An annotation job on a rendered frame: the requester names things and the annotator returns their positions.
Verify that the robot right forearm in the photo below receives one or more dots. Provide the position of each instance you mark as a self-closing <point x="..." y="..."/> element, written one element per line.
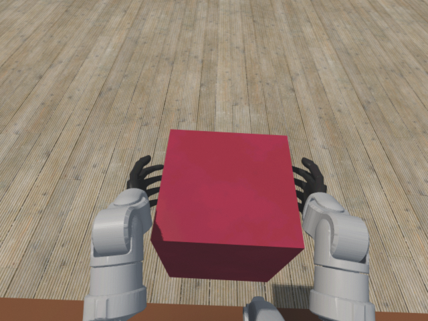
<point x="341" y="246"/>

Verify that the left robot hand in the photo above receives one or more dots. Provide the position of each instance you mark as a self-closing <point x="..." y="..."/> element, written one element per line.
<point x="138" y="174"/>

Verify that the robot right shin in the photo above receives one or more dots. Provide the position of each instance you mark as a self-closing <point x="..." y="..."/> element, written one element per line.
<point x="258" y="298"/>

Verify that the robot right thigh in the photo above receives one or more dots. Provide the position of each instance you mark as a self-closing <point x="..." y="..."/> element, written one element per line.
<point x="261" y="311"/>

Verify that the carton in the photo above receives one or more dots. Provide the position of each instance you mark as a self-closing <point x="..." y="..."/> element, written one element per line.
<point x="227" y="207"/>

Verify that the right robot hand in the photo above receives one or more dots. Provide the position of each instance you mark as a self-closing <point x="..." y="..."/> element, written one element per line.
<point x="315" y="181"/>

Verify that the robot left forearm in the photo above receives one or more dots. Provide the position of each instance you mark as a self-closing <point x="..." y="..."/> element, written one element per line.
<point x="116" y="289"/>

